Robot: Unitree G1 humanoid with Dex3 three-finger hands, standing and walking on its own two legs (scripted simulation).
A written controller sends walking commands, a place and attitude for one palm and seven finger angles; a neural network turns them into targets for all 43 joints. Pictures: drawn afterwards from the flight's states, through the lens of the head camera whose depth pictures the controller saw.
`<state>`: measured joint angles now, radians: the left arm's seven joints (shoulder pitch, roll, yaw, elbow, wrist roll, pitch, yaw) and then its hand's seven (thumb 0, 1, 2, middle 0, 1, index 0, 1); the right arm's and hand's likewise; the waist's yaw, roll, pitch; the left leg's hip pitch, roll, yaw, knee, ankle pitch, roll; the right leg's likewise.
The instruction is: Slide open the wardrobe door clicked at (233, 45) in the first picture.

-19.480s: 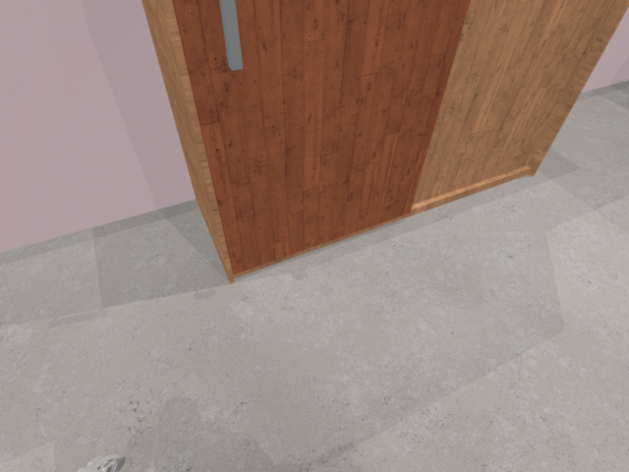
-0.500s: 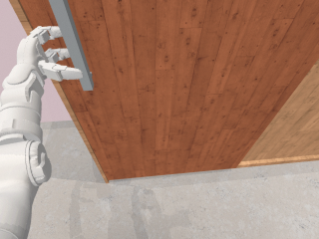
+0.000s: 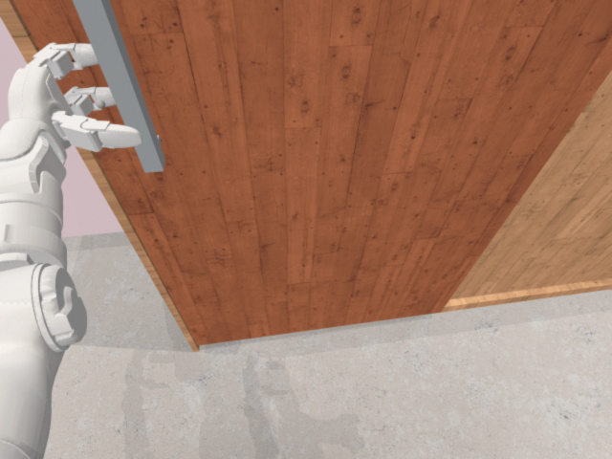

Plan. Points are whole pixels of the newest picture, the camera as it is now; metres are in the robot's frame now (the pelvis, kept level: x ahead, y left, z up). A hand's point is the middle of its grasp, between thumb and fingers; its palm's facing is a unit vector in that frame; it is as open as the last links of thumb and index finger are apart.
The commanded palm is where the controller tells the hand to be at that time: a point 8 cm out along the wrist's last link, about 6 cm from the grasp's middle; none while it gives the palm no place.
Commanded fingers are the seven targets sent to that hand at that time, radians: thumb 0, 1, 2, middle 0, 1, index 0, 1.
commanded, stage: slide the fingers in behind the handle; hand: left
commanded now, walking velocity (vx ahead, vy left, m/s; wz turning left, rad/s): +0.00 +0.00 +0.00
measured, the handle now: (128, 80) +0.54 +0.20 +0.22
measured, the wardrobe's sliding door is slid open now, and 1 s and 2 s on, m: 0.00 0.00 0.00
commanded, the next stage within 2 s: grip the handle and tug to test in 1.60 s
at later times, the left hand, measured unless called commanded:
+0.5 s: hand (129, 104) +0.49 +0.19 +0.22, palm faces +0.09 -1.00 -0.01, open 13.9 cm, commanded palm +0.46 +0.24 +0.21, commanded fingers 0.00 -0.50 0.30 -0.30 -1.20 -0.30 -1.20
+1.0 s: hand (139, 104) +0.48 +0.18 +0.22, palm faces +0.11 -0.99 +0.00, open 14.0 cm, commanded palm +0.46 +0.23 +0.21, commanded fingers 0.00 -0.50 0.30 -0.30 -1.20 -0.30 -1.20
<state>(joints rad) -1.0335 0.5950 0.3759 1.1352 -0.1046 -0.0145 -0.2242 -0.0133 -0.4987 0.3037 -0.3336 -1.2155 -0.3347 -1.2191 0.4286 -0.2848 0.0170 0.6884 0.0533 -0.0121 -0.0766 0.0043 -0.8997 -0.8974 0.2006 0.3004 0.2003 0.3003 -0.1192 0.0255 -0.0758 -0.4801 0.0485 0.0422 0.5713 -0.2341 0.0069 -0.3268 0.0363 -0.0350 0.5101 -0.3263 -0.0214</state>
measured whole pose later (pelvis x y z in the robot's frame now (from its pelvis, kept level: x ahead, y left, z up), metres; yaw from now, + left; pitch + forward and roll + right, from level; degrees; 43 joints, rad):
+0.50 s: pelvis +0.00 +0.00 +0.00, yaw +1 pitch +7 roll -1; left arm -1.01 0.47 0.30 1.02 -0.12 0.01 -0.14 -0.01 -0.50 0.30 -0.31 -1.20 -0.31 -1.21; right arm 0.39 -0.27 0.02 0.69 0.05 -0.05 -0.06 0.00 -0.90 -0.90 0.20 0.30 0.20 0.30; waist -0.09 0.03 -0.08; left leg -0.45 0.04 0.04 0.57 -0.24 0.01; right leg -0.30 0.03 -0.04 0.51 -0.34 -0.02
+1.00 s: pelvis +0.01 -0.02 +0.00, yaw +1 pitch +5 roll +0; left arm -0.96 0.45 0.31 0.99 -0.13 0.06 -0.13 -0.01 -0.50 0.30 -0.29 -1.20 -0.29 -1.20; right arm 0.37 -0.28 0.01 0.70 0.06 -0.02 -0.07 0.01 -0.90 -0.90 0.20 0.30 0.20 0.30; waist -0.08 0.03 -0.08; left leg -0.40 0.05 0.03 0.53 -0.23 -0.01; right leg -0.25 0.04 -0.05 0.49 -0.34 -0.04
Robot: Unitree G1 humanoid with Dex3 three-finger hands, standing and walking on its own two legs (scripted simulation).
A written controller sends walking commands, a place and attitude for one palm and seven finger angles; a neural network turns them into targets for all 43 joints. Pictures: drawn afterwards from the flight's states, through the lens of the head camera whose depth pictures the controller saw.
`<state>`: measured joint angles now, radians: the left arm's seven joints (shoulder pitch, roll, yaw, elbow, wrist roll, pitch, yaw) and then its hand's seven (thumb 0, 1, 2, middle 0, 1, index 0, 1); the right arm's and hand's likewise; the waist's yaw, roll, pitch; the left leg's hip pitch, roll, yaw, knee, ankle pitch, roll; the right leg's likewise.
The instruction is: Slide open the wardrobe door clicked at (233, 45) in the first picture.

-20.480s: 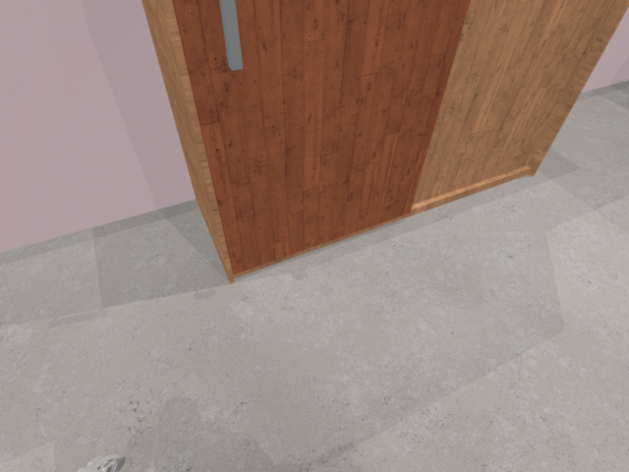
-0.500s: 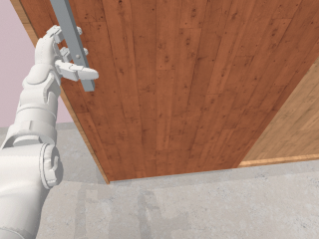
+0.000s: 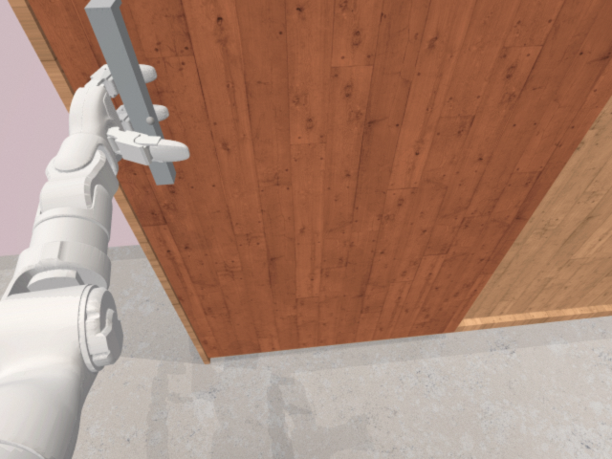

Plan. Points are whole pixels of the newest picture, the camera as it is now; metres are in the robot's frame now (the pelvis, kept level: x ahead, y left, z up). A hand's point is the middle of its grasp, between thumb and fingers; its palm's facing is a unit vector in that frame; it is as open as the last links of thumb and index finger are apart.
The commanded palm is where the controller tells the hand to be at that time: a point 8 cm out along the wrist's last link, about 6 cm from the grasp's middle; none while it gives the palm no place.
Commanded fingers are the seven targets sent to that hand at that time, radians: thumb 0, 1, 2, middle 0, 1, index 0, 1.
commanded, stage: slide the fingers in behind the handle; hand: left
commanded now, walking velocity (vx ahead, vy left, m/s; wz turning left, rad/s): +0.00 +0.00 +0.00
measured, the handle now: (142, 99) +0.53 +0.21 +0.22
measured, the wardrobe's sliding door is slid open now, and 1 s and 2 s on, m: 0.00 0.00 0.00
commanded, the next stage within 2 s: grip the handle and tug to test in 0.60 s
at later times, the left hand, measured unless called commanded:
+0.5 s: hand (153, 120) +0.49 +0.19 +0.21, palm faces +0.09 -1.00 +0.02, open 13.8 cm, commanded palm +0.46 +0.24 +0.21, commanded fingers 0.00 -0.50 0.30 -0.30 -1.20 -0.30 -1.20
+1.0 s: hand (150, 121) +0.49 +0.19 +0.21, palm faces +0.10 -0.99 +0.02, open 11.8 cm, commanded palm +0.46 +0.24 +0.21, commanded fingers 0.00 0.25 0.62 -0.38 -1.31 -0.38 -1.31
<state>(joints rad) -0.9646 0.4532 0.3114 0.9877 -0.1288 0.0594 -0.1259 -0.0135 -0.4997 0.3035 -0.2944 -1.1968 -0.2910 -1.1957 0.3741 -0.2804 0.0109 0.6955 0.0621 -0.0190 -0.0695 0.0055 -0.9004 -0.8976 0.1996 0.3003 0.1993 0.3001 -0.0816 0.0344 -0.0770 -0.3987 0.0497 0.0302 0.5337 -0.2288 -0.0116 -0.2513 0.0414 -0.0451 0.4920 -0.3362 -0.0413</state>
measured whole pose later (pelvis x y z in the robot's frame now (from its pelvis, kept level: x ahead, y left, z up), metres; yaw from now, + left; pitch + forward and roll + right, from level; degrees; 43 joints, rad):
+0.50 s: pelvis +0.00 +0.01 +0.00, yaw +0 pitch +7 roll -1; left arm -1.02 0.45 0.32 1.06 -0.11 0.00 -0.11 -0.01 -0.50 0.30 -0.32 -1.21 -0.32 -1.21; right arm 0.39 -0.27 0.02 0.71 0.05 -0.04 -0.06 0.00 -0.90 -0.90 0.20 0.30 0.20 0.30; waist -0.10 0.03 -0.08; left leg -0.44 0.04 0.04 0.55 -0.23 0.00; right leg -0.29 0.03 -0.04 0.50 -0.34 -0.03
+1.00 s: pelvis -0.01 +0.02 +0.00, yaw +0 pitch +7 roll -1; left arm -1.04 0.44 0.31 1.06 -0.10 0.01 -0.08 -0.01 -0.17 0.44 -0.34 -1.25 -0.34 -1.25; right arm 0.37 -0.26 0.02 0.70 0.04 -0.05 -0.06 0.00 -0.90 -0.90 0.20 0.30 0.20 0.30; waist -0.10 0.02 -0.07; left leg -0.45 0.04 0.04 0.56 -0.23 0.01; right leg -0.30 0.03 -0.04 0.51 -0.33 -0.02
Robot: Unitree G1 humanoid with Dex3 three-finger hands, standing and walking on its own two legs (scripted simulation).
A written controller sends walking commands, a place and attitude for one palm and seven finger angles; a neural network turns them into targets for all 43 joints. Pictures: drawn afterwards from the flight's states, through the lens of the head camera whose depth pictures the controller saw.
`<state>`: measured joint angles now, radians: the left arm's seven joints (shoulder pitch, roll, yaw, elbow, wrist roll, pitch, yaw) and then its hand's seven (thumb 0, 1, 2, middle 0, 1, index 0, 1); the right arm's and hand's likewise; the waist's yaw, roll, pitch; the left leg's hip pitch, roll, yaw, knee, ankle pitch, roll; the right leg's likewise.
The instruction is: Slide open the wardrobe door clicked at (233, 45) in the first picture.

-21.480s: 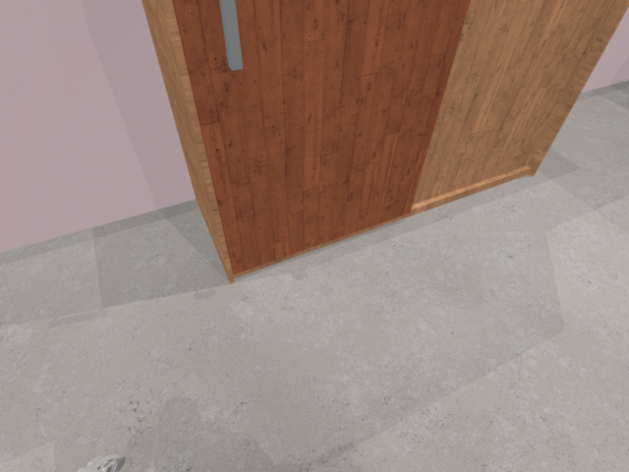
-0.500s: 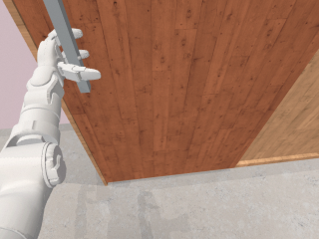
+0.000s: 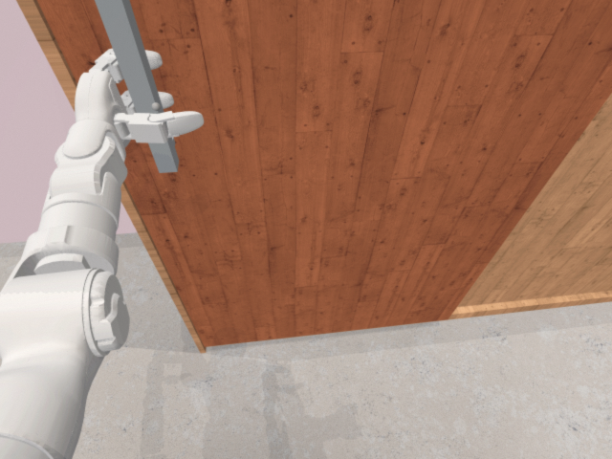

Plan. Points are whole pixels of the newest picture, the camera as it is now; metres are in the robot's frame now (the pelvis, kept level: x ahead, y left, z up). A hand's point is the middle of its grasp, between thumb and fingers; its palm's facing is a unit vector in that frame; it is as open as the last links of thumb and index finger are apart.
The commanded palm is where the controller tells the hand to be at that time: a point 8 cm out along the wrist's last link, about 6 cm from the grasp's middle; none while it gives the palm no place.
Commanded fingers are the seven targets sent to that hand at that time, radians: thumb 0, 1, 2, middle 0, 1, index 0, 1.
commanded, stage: grip the handle and tug to test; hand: left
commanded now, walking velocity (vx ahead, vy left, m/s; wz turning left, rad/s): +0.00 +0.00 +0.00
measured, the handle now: (146, 83) +0.54 +0.20 +0.22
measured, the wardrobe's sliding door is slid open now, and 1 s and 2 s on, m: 0.00 0.00 0.03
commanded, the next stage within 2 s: tug the door sideways, standing still in 1.12 s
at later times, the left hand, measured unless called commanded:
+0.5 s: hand (160, 106) +0.50 +0.17 +0.21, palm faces +0.08 -1.00 +0.02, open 5.7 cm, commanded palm +0.47 +0.23 +0.21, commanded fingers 0.00 0.90 0.90 -0.45 -1.40 -0.45 -1.40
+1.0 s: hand (162, 107) +0.50 +0.17 +0.21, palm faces +0.10 -0.99 +0.02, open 5.8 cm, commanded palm +0.45 +0.22 +0.21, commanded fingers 0.00 0.90 0.90 -0.45 -1.40 -0.45 -1.40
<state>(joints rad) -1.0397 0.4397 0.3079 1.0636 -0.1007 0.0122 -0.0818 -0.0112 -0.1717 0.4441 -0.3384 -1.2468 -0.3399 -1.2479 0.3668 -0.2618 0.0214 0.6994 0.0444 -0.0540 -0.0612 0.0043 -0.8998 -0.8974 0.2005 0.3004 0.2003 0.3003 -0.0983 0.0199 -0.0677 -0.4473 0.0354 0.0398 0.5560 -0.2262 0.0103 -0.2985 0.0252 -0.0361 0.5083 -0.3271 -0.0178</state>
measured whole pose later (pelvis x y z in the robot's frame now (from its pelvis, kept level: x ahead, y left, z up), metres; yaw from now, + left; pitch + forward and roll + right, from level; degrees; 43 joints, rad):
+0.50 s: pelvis +0.01 -0.01 +0.00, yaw +0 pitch +7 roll -1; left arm -1.02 0.47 0.34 1.08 -0.10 0.01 -0.13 0.02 0.63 0.82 -0.41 -1.39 -0.45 -1.39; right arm 0.40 -0.27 0.01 0.70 0.05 -0.03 -0.07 0.00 -0.90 -0.90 0.20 0.30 0.20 0.30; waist -0.11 0.03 -0.08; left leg -0.44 0.05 0.04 0.55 -0.24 0.00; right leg -0.29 0.04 -0.03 0.50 -0.33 -0.03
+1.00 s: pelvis +0.01 -0.01 +0.00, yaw -2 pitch +7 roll -1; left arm -0.91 0.45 0.35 0.94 -0.12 0.03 -0.09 0.00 0.68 0.82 -0.36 -1.40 -0.38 -1.40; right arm 0.40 -0.27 0.01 0.67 0.06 -0.02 -0.06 0.01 -0.90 -0.90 0.20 0.30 0.20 0.30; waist -0.11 0.03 -0.08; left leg -0.41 0.05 0.07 0.53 -0.24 0.00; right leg -0.27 0.04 0.00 0.48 -0.33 -0.03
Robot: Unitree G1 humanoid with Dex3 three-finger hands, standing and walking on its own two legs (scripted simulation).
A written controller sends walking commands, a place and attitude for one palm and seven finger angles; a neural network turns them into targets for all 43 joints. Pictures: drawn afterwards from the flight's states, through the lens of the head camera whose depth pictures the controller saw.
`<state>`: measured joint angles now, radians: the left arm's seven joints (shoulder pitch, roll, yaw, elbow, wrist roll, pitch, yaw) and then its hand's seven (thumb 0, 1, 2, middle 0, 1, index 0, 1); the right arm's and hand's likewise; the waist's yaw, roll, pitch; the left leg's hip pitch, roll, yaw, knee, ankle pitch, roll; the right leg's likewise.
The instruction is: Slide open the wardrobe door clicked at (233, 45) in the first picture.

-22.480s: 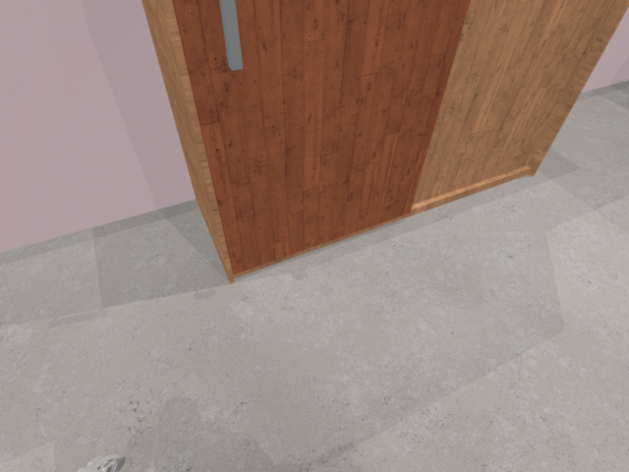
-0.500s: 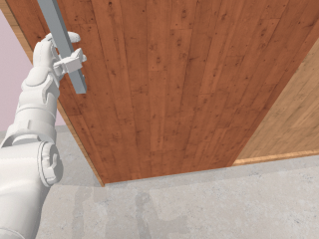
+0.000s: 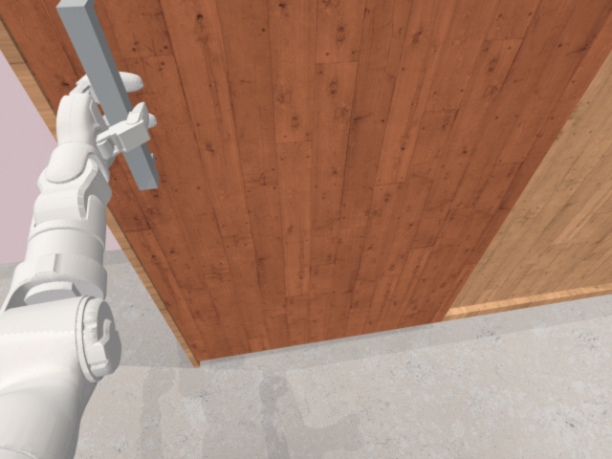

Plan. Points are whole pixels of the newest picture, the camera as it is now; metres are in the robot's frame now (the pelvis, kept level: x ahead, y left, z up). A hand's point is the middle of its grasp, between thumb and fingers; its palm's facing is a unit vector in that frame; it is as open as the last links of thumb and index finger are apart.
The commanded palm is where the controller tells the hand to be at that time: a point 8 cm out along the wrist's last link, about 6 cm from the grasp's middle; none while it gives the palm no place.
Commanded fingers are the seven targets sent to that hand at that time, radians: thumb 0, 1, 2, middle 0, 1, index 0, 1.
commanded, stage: grip the handle and tug to test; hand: left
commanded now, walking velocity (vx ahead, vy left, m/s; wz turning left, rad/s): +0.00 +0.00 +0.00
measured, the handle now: (121, 101) +0.52 +0.22 +0.21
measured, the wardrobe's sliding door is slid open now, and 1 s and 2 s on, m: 0.00 0.03 0.14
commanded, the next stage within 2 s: tug the door sideways, standing still in 0.12 s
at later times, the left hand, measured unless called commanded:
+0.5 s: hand (138, 124) +0.48 +0.19 +0.21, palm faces +0.18 -0.98 +0.00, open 5.7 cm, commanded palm +0.46 +0.21 +0.21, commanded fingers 0.00 0.90 0.90 -0.45 -1.40 -0.45 -1.40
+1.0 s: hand (161, 125) +0.48 +0.17 +0.20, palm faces +0.19 -0.97 -0.12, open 6.1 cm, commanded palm +0.46 +0.19 +0.21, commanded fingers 0.00 0.90 0.90 -0.45 -1.40 -0.45 -1.40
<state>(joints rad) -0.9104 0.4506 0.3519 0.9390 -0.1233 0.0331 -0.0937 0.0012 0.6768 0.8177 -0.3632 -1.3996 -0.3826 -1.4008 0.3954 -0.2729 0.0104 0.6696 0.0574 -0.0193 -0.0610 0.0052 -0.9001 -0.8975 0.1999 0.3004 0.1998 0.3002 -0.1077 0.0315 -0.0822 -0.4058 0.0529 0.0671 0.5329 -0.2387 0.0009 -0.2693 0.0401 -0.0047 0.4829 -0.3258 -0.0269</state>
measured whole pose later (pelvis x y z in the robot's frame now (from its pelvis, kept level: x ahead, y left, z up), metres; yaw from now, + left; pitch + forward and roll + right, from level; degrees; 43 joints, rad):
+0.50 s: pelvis +0.03 +0.00 +0.00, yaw +3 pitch +6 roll +0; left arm -0.85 0.32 0.24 0.64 -0.15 0.25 -0.01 0.02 0.68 0.83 -0.36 -1.40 -0.39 -1.40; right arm 0.26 -0.26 0.00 0.67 0.05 0.01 -0.07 0.00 -0.90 -0.90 0.20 0.30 0.20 0.30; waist -0.02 0.03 -0.08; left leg -0.35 0.02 0.02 0.50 -0.26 0.00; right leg -0.19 0.02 -0.05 0.45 -0.34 -0.02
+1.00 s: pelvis +0.00 +0.00 -0.01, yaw +2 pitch +5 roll +0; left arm -0.98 0.35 0.15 0.88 -0.12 0.03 0.06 -0.05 0.63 0.82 -0.43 -1.40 -0.35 -1.40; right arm 0.26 -0.25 0.00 0.73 0.04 -0.05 -0.07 0.01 -0.90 -0.90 0.20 0.30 0.20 0.30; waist -0.02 0.05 0.00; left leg -0.39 0.03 0.04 0.58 -0.27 0.00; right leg -0.30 0.03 -0.01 0.64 -0.37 0.00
